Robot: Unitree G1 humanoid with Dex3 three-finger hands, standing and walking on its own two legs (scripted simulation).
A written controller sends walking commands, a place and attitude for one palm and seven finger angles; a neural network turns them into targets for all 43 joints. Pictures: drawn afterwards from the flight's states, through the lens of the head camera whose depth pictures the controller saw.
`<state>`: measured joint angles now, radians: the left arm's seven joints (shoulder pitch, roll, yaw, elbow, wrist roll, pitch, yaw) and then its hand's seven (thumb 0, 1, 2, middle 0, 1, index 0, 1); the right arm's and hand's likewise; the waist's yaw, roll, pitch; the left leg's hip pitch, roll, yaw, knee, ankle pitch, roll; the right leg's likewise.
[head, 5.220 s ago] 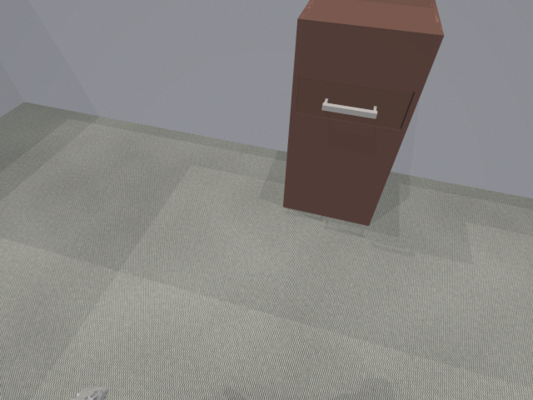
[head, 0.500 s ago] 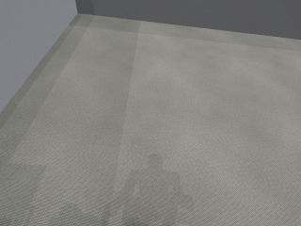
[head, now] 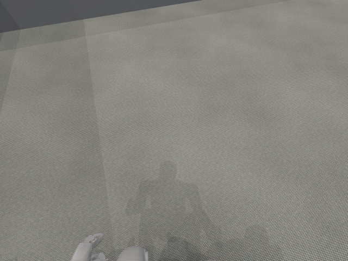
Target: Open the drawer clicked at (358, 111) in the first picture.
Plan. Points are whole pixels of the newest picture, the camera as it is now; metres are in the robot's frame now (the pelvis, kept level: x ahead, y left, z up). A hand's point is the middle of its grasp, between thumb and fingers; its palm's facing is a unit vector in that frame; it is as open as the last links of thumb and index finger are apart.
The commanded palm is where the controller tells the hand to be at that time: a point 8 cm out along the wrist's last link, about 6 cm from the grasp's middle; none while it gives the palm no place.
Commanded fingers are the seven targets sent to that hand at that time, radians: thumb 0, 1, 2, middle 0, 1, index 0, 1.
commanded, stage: turn to face it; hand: left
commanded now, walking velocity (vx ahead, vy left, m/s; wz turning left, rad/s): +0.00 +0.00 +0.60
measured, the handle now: out of the picture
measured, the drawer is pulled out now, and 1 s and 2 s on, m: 0.00 0.00 0.00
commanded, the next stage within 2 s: none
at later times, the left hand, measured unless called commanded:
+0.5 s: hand out of the picture +0.03 +0.27 -0.17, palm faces +0.29 -0.93 -0.24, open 7.4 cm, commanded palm none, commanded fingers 0.00 0.90 0.90 -0.20 -0.30 -0.20 -0.30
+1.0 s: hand out of the picture +0.03 +0.18 -0.12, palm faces +0.53 -0.79 -0.30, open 7.4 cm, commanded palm none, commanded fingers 0.00 0.90 0.90 -0.20 -0.30 -0.20 -0.30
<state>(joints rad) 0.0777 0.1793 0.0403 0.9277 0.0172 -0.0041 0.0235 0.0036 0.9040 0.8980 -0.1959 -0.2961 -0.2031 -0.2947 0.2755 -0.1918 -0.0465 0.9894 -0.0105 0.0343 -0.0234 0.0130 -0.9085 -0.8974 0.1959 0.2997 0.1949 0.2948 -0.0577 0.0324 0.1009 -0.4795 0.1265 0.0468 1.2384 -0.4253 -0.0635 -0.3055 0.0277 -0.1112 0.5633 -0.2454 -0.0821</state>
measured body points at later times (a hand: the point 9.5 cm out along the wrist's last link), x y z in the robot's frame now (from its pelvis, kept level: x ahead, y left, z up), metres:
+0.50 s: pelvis +0.03 +0.05 +0.01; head +0.07 +0.09 +0.46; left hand +0.01 +0.32 -0.15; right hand +0.13 -0.17 -0.13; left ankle +0.04 +0.12 -0.73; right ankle +0.03 -0.13 -0.64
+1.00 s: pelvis +0.04 -0.04 +0.01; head +0.08 -0.07 +0.46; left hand +0.00 +0.22 -0.10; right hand +0.23 -0.24 -0.15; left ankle -0.03 +0.09 -0.63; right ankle +0.08 -0.12 -0.73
